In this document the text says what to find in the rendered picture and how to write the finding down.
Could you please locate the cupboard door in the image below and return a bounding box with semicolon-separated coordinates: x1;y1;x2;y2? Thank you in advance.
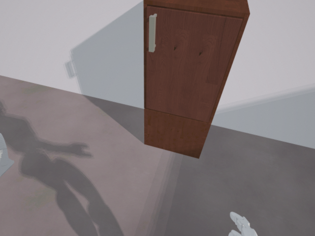
146;6;243;122

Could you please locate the handle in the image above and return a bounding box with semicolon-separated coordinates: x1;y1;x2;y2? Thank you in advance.
149;14;157;52

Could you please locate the robot left hand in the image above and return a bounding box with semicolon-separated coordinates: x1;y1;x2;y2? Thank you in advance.
0;133;14;177

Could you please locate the robot right hand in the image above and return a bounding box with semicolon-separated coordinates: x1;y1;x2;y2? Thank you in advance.
228;212;257;236

